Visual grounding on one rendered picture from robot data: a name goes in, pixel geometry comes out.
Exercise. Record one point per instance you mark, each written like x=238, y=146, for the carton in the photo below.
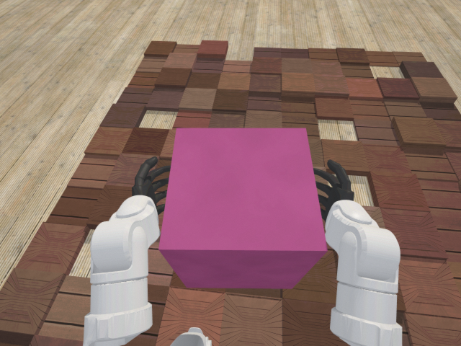
x=242, y=208

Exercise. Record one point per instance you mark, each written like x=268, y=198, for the left robot forearm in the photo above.
x=120, y=310

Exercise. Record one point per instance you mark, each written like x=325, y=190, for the left robot hand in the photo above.
x=143, y=182

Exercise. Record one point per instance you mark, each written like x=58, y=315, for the right robot forearm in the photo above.
x=368, y=265

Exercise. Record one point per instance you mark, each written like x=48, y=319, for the left robot shin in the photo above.
x=195, y=329

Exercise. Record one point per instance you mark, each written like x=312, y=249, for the right robot hand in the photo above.
x=340, y=190

